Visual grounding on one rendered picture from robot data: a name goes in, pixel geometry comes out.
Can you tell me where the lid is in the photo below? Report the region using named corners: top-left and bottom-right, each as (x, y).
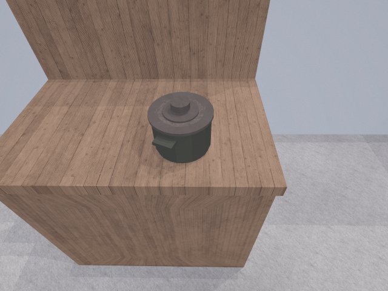
top-left (147, 92), bottom-right (214, 136)

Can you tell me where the knob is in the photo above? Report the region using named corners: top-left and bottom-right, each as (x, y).
top-left (170, 95), bottom-right (190, 113)

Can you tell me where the table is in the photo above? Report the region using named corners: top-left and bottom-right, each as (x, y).
top-left (0, 0), bottom-right (287, 267)

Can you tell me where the pot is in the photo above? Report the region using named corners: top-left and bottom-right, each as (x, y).
top-left (152, 123), bottom-right (212, 163)

